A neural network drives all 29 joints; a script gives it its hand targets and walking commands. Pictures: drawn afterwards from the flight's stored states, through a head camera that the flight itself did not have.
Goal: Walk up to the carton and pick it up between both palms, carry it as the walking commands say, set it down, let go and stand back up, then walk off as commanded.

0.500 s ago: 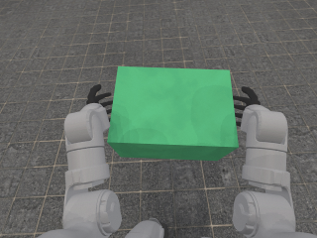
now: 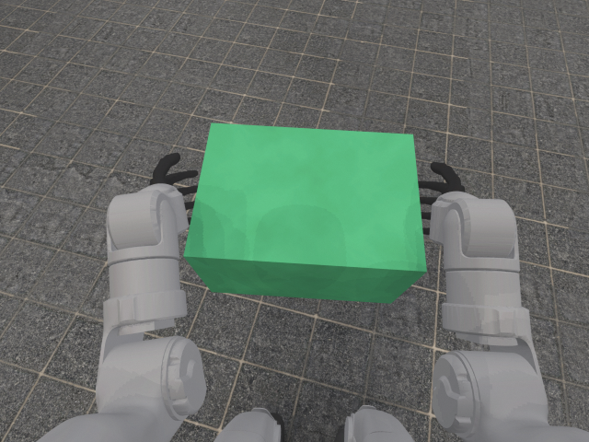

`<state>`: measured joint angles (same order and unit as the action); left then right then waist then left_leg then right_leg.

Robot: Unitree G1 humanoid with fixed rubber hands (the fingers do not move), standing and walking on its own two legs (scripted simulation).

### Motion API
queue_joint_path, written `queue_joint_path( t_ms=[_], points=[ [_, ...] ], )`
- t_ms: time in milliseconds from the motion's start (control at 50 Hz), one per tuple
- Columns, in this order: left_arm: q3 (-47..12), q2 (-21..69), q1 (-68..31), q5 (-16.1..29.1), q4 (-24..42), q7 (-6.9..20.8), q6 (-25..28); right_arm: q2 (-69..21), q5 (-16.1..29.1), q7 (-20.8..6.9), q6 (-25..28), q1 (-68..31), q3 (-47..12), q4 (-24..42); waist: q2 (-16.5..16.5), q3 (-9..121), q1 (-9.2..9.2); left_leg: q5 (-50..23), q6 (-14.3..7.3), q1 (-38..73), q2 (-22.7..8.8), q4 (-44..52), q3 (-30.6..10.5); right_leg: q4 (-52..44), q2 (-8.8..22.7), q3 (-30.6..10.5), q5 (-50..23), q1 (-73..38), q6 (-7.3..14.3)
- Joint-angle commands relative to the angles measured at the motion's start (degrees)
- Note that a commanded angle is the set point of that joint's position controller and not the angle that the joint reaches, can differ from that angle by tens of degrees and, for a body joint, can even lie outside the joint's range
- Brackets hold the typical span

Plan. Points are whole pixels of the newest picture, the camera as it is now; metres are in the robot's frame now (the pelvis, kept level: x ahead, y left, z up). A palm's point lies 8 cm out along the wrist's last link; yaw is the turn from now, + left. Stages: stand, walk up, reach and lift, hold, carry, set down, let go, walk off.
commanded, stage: carry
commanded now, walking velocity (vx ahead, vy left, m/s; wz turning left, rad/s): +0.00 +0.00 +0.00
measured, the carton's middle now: (306, 218) +0.41 +0.01 -0.01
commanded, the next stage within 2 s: none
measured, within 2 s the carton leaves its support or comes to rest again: neither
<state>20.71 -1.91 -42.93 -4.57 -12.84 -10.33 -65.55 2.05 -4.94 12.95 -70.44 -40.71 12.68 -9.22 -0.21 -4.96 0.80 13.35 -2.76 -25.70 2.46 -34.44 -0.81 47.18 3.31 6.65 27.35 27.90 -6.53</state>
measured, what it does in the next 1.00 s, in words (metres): steps on the spot: right foot, then right foot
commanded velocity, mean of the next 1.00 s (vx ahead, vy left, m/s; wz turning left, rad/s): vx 0.39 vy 0.00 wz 0.00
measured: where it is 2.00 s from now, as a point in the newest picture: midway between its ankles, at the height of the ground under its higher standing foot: (291, 265)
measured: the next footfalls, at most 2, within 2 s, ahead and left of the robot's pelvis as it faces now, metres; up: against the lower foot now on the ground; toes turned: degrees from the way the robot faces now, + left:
right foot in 0.14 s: +0.03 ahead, -0.09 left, +0.00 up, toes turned -5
right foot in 0.58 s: -0.04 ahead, -0.08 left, +0.00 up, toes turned -9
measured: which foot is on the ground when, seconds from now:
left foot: down 0.00-0.60, up 0.62-1.00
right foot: up 0.00-0.12, down 0.14-0.38, up 0.40-0.56, down 0.58-1.00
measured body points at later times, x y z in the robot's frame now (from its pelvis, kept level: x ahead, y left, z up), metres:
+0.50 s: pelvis -0.03 +0.02 +0.02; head -0.07 +0.01 +0.47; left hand +0.30 +0.19 +0.12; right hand +0.30 -0.18 +0.13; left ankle +0.04 +0.10 -0.72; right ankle -0.06 -0.08 -0.71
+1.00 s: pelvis +0.10 +0.02 +0.01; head +0.11 +0.00 +0.46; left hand +0.38 +0.22 +0.08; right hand +0.40 -0.15 +0.06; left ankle +0.15 +0.15 -0.71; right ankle -0.08 -0.07 -0.72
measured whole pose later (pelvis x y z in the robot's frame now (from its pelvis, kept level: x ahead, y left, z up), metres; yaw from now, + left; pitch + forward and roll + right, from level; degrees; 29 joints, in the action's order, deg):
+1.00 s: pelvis +0.10 +0.02 +0.01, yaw +3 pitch +5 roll +5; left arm 19.0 9.1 -16.4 -7.5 10.3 -9.0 -66.4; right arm -4.2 -7.5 8.3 -68.0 -17.2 11.7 7.3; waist 1.9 4.8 -0.8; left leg 10.6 -1.0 -24.7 0.0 -28.8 11.9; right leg 19.8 7.5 10.7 24.8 -1.8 -1.3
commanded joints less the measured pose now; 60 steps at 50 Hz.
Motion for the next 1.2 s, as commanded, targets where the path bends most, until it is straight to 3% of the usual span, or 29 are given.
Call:
queue_joint_path(
  t_ms=[0, 60, 80, 100, 140, 180, 220, 240, 260, 300, 340, 380, 460, 520, 540, 580, 640, 720, 740, 780, 840, 920, 940, 960, 980, 1000, 1020, 1060, 1180],
  points=[
    [-43.20, 66.57, -46.80, 31.47, 19.41, 21.69, -1.21, -62.54, 25.48, -23.56, 3.14, -38.46, -29.38, 12.08, -12.55, 43.96, -2.62, -50.54, -6.45, 40.95, -15.83, 0.48, -11.67, -4.59, 0.40, -3.12, -3.10, 0.41, 1.22],
    [-44.95, 65.43, -40.58, 31.22, 17.69, 23.08, -2.58, -61.44, 20.98, -23.23, 2.50, -27.82, -27.71, 5.23, -8.56, 42.22, -2.12, -43.16, -7.37, 27.95, -17.59, 3.48, -15.82, -8.81, -0.69, -2.48, -4.35, -9.76, 1.62],
    [-44.13, 65.51, -35.22, 29.90, 12.38, 24.11, -3.06, -61.23, 20.00, -23.01, 1.97, -28.93, -28.89, 4.47, -0.56, 40.47, -1.53, -36.13, -5.92, 24.39, -15.43, 2.67, -12.12, -13.20, 0.11, -2.21, -9.74, -12.83, 2.21],
    [-45.42, 65.05, -39.60, 30.50, 12.44, 24.81, -2.29, -59.65, 20.17, -22.78, 3.33, -35.49, -30.30, 7.33, -1.52, 42.02, -0.83, -27.60, -4.08, 20.59, -12.10, 2.94, -9.48, -18.59, 1.27, -3.29, -14.11, -19.05, 2.68],
    [-43.46, 64.88, -36.57, 29.59, 6.51, 25.49, -2.59, -60.10, 23.61, -21.64, 3.91, -46.27, -35.77, 14.45, 13.83, 38.69, -0.43, -12.65, 0.16, 8.55, -5.31, -3.94, -3.33, -19.20, 11.33, -12.59, -41.02, -28.94, 8.93],
    [-43.86, 67.32, -30.95, 29.47, 1.57, 25.91, -2.85, -59.07, 24.88, -21.70, 4.12, -48.78, -37.48, 18.35, 20.08, 35.97, -1.20, 8.05, 0.83, 5.60, -3.02, -1.48, -1.18, -17.43, 16.11, -12.76, -42.94, -25.23, 13.45],
    [-40.07, 66.94, -24.58, 26.08, -6.22, 26.05, -3.39, -58.58, 25.71, -22.08, 3.68, -50.73, -37.40, 16.62, 14.62, 32.77, -2.38, 4.77, -0.67, 12.45, -3.75, 4.73, -1.82, -19.33, 12.10, -9.42, -21.92, -14.85, 11.15],
    [-39.86, 67.57, -25.47, 25.36, -6.64, 25.41, -2.86, -58.36, 25.62, -22.76, 4.20, -47.36, -37.22, 14.05, 5.02, 33.56, -1.75, 5.25, -0.48, 17.64, -6.00, 11.12, -7.10, -16.90, 8.52, -5.85, -0.74, -9.83, 9.07],
    [-40.28, 67.72, -29.16, 25.87, -5.03, 25.06, -2.85, -58.02, 26.41, -23.72, 3.96, -49.25, -35.89, 13.82, -5.09, 33.84, -1.20, 9.47, -1.95, 18.58, -11.83, 15.65, -14.35, -13.14, 3.70, -2.70, 2.49, -7.30, 6.53],
    [-40.21, 68.38, -27.56, 24.56, -1.44, 24.19, -3.18, -60.29, 24.91, -25.47, 2.82, -36.24, -33.32, 5.83, -11.14, 28.16, -1.61, 25.54, -2.80, 9.78, -15.06, 23.85, -16.44, -11.15, 0.75, -0.37, 2.23, -10.78, 5.61],
    [-38.82, 66.81, -32.58, 22.87, 1.45, 23.21, -2.59, -64.14, 26.70, -27.85, 1.55, -37.10, -32.64, 1.97, -14.39, 24.93, -1.21, 28.68, 0.87, 4.94, -13.98, 28.51, -14.35, -4.33, -1.77, 1.73, 0.19, -10.55, 5.10],
    [-38.59, 63.56, -37.21, 21.63, 8.10, 22.81, -2.52, -67.69, 24.68, -29.42, 0.06, -31.98, -29.84, -6.37, -9.04, 23.51, -1.00, 27.58, 1.29, 6.98, -16.54, 30.34, -16.76, -10.17, -2.38, 0.72, -1.82, -10.53, 5.61],
    [-39.71, 66.35, -29.37, 22.74, 5.67, 23.64, -3.23, -67.24, 21.93, -28.98, 0.45, -21.38, -28.83, -5.93, -5.52, 28.73, -2.17, 13.08, 3.96, 13.51, -10.84, 25.95, -7.12, -30.13, -4.22, 5.11, -7.25, -23.00, 5.39],
    [-38.10, 67.91, -19.75, 21.46, 3.11, 24.06, -3.86, -67.69, 23.09, -28.47, 1.52, -24.29, -31.62, 1.94, 2.00, 30.41, -0.12, -0.28, 11.53, 1.87, -4.32, 12.54, 4.25, -35.04, 7.86, -7.28, -1.61, -38.34, 10.75],
    [-37.78, 69.43, -13.95, 21.51, 1.25, 24.46, -4.48, -66.82, 23.25, -27.99, 1.48, -23.20, -32.29, 5.84, 11.17, 28.98, 0.02, 2.20, 7.18, -2.01, -4.56, 3.48, 3.67, -35.86, 14.30, -15.17, -3.66, -36.64, 12.67],
    [-38.95, 69.70, -13.67, 23.53, 3.13, 25.09, -4.72, -67.22, 23.57, -27.68, 2.35, -23.92, -33.60, 9.86, 9.23, 26.74, -0.86, 9.52, 4.82, -12.60, -6.38, -8.33, 2.20, -37.61, 21.05, -18.39, -6.35, -36.60, 16.20],
    [-40.78, 68.25, -19.96, 24.93, 6.23, 25.15, -4.35, -63.24, 26.10, -27.01, 3.56, -37.46, -37.26, 20.37, 2.95, 16.40, 0.31, 5.14, 4.57, -13.48, -6.82, -12.75, 4.59, -42.56, 17.80, -13.11, 2.54, -23.89, 14.99],
    [-42.69, 68.47, -11.40, 25.26, 9.56, 25.09, -4.46, -64.61, 23.37, -26.33, 1.99, -19.46, -36.11, 13.87, 5.52, 16.44, 0.54, 5.86, 3.92, -14.26, -5.41, -9.68, 7.44, -38.16, 14.49, -7.42, -18.62, -31.28, 14.43],
    [-43.31, 66.69, -14.39, 24.72, 14.73, 24.87, -3.82, -67.60, 24.66, -26.52, 1.57, -20.02, -37.91, 13.15, 12.99, 16.65, 0.49, 4.43, 4.18, -13.67, -4.36, -8.67, 8.80, -37.93, 13.44, -6.92, -18.18, -32.97, 13.51],
    [-45.22, 66.55, -11.85, 25.53, 17.35, 24.88, -4.04, -67.48, 21.71, -26.38, 1.07, -9.31, -36.91, 9.46, 13.81, 18.40, 0.34, 2.48, 3.89, -12.61, -4.13, -4.10, 9.99, -34.07, 12.12, -2.89, -31.24, -38.31, 12.80],
    [-44.20, 61.64, -4.29, 22.67, 19.43, 25.28, -3.16, -66.81, 23.69, -25.99, 2.25, -10.89, -41.73, 15.75, 17.49, 22.89, 0.71, 1.85, 2.72, -11.32, -1.52, -0.91, 12.70, -29.51, 12.90, -2.33, -48.23, -43.33, 11.41],
    [-46.55, 63.04, -1.95, 24.25, 23.96, 25.59, -3.49, -65.28, 26.78, -25.06, 4.79, -18.15, -46.08, 31.42, 12.62, 31.48, -1.42, -8.51, 0.69, 19.78, 1.20, 11.52, 16.31, -12.75, 8.53, 7.16, -68.23, -34.80, 6.10],
    [-48.61, 61.32, -3.04, 24.52, 27.00, 25.00, -3.24, -65.59, 26.61, -25.30, 4.55, -11.69, -45.38, 28.38, 7.56, 35.39, -3.87, -9.66, -1.88, 36.96, -2.28, 11.98, 11.49, -0.51, 6.89, 7.73, -58.79, -20.61, 4.00],
    [-50.30, 62.46, -4.53, 25.50, 29.87, 24.62, -3.39, -64.59, 27.31, -25.36, 4.73, -11.53, -45.74, 31.24, -7.08, 37.68, -5.14, -22.40, -7.05, 52.40, -10.49, 8.85, -2.81, 14.14, 2.26, 6.16, -35.34, -1.28, 2.61],
    [-52.48, 63.10, -6.29, 27.16, 32.37, 24.79, -3.30, -64.53, 26.28, -24.97, 4.71, -8.41, -44.84, 28.80, -16.94, 34.90, -3.92, -44.46, -13.66, 59.91, -20.99, 9.60, -19.99, 26.00, -6.16, 4.23, 6.62, 14.97, 2.17],
    [-52.58, 63.97, -4.30, 26.61, 30.05, 25.01, -2.92, -63.40, 25.19, -24.92, 3.95, -5.20, -44.73, 27.48, -6.80, 32.28, -2.43, -45.52, -13.57, 54.77, -25.58, 11.19, -22.54, 29.69, -2.83, -5.07, 10.95, 16.77, 5.01],
    [-53.23, 63.23, -1.54, 25.31, 27.20, 25.48, -2.27, -61.68, 23.41, -24.86, 4.03, -2.90, -43.85, 25.68, -1.51, 29.61, -2.01, -41.66, -9.21, 49.29, -24.80, 12.33, -20.61, 26.83, 0.14, -7.15, 8.15, 16.65, 6.62],
    [-52.11, 62.94, -0.42, 24.65, 25.98, 25.21, -2.50, -58.71, 23.03, -24.65, 3.56, -3.99, -44.73, 27.33, 0.98, 27.67, -2.45, -26.85, -8.99, 47.50, -24.11, 16.07, -13.74, 12.14, 2.77, -7.18, 1.17, 18.12, 5.90],
    [-53.92, 63.20, 2.86, 23.11, 27.75, 24.75, -1.19, -59.98, 24.60, -26.77, 5.59, -5.69, -45.92, 31.69, -14.90, 20.84, -1.62, -14.22, -2.50, 27.04, -15.12, 22.01, 4.94, -11.86, -0.38, 2.45, -17.18, 1.75, 4.74]
  ],
)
